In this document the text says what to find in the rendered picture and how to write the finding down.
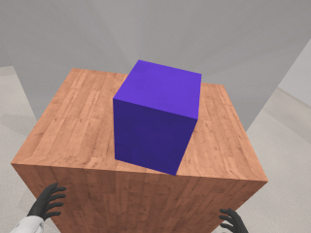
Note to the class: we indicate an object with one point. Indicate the right robot hand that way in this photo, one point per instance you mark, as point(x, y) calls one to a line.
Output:
point(234, 219)

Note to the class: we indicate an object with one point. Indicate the carton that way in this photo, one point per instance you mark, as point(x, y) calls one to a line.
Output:
point(155, 111)

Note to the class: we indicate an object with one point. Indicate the left robot forearm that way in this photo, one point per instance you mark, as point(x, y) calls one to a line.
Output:
point(29, 224)

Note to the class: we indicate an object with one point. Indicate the pedestal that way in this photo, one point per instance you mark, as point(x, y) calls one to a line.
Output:
point(73, 144)

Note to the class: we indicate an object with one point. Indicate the left robot hand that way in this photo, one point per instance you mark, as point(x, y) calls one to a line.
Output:
point(42, 204)

